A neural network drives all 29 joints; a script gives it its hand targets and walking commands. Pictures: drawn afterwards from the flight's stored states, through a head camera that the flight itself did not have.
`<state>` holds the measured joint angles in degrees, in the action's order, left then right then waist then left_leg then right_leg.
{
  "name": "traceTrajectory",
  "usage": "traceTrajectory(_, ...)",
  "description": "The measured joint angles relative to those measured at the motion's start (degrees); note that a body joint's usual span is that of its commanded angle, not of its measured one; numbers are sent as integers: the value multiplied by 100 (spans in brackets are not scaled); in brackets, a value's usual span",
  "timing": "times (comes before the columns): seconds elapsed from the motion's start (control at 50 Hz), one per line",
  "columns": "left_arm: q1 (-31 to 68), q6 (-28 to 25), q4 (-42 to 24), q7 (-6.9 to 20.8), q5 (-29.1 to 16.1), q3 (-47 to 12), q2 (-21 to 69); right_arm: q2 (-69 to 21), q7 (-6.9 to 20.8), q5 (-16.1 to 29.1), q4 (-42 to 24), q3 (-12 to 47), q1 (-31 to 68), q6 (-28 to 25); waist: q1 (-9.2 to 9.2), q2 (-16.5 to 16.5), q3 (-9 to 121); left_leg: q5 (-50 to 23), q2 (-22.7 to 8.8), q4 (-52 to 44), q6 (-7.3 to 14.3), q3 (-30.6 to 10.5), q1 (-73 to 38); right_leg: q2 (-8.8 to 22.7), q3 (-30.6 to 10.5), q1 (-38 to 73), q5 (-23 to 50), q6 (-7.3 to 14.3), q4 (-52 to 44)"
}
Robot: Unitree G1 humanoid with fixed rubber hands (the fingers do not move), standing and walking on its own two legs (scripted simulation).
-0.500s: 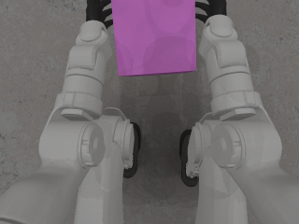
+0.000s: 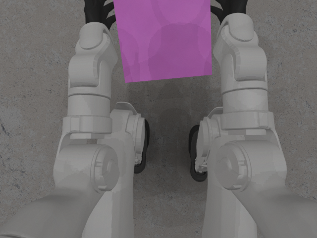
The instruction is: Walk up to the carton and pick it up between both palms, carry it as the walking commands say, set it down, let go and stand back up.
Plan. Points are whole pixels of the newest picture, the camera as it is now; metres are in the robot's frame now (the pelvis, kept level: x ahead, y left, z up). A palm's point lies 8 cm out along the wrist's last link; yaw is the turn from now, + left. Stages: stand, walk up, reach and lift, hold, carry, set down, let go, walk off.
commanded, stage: reach and lift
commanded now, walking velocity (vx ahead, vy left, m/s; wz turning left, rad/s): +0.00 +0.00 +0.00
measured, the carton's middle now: (165, 26) +0.53 +0.02 -0.15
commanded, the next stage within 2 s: none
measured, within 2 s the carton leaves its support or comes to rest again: neither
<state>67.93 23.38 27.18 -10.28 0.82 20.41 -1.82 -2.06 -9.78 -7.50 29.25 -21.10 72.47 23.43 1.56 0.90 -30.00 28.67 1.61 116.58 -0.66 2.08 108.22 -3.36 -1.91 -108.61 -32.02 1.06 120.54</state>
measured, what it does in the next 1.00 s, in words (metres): rises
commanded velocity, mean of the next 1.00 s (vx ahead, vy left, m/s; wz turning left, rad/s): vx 0.00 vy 0.00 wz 0.00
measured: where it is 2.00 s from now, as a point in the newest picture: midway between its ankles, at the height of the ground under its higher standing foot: (168, 158)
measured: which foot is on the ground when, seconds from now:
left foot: down 0.00-1.00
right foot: down 0.00-1.00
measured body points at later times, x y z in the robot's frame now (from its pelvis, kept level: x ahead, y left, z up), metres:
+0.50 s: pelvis -0.01 +0.00 +0.05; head +0.30 -0.02 +0.38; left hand +0.51 +0.14 -0.01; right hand +0.53 -0.11 -0.01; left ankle +0.16 +0.12 -0.38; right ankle +0.14 -0.11 -0.38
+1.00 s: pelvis -0.02 +0.00 +0.10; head +0.25 -0.02 +0.45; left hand +0.50 +0.13 +0.07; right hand +0.51 -0.12 +0.07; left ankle +0.16 +0.12 -0.38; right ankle +0.14 -0.11 -0.38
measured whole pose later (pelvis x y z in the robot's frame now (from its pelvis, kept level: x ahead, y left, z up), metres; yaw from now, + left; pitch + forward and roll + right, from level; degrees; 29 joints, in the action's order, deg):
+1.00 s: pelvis -0.02 +0.00 +0.10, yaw -1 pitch +10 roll +4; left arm 63.8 27.1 25.6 -10.8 1.6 20.8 0.4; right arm -3.7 -9.1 -8.0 28.0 -22.3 68.4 27.0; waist 1.6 1.4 -29.9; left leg 25.5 1.7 97.0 -0.7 1.8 82.3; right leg -4.0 -3.3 -83.4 -28.2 0.9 101.3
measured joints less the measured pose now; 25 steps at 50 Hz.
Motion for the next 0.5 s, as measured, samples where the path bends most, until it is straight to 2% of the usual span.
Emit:
traceTrajectory(0.34,-109,150,-51,-46,28,17,110,-67,54,-14,-114,-126,-127,180,0,1,6,-35,6,-645,0,-8,-886,-17,-46,872,52,-16,-644)
traceTrajectory(0.5,-322,232,-332,-54,28,17,183,-111,65,-15,-259,-6,-299,206,0,3,6,-71,6,-926,-5,-9,-1317,-26,-67,1287,96,-16,-914)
